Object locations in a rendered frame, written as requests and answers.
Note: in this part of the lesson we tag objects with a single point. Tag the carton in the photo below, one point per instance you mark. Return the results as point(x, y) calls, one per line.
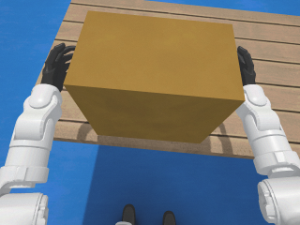
point(154, 78)

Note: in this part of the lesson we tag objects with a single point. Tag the robot right upper arm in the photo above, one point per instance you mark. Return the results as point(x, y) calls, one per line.
point(279, 200)

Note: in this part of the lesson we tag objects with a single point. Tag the robot foot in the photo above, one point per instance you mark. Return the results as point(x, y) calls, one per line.
point(168, 218)
point(129, 214)

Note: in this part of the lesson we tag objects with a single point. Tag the right robot foot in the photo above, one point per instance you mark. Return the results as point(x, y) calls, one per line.
point(168, 218)

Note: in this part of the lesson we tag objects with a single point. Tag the robot right forearm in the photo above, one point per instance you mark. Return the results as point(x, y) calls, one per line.
point(273, 155)

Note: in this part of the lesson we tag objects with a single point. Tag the table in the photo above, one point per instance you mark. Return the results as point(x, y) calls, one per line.
point(273, 41)

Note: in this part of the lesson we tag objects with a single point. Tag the right robot hand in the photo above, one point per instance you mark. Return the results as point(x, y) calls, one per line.
point(248, 75)

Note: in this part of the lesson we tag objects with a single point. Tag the robot left upper arm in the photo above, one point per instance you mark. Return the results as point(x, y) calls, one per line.
point(24, 208)

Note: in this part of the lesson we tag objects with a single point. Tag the robot left forearm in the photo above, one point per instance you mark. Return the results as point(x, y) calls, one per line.
point(32, 140)

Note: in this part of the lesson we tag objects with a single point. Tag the left robot hand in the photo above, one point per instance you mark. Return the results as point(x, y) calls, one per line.
point(54, 72)

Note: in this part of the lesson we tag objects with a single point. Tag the left robot foot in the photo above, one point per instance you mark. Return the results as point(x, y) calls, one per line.
point(129, 214)

